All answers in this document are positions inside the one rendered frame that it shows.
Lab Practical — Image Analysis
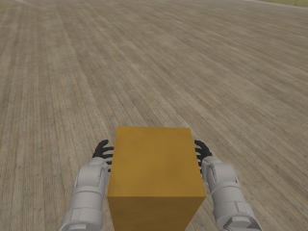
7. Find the right robot hand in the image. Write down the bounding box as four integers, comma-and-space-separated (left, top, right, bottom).
194, 140, 213, 174

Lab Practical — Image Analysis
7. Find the robot right forearm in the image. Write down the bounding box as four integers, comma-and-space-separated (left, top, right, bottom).
201, 156, 264, 231

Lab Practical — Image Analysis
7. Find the carton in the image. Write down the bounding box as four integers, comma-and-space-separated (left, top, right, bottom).
107, 126, 206, 231

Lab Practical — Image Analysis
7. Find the robot left forearm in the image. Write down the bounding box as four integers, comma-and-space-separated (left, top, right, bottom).
59, 157, 109, 231

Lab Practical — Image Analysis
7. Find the left robot hand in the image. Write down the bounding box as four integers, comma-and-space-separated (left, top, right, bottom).
92, 140, 115, 172

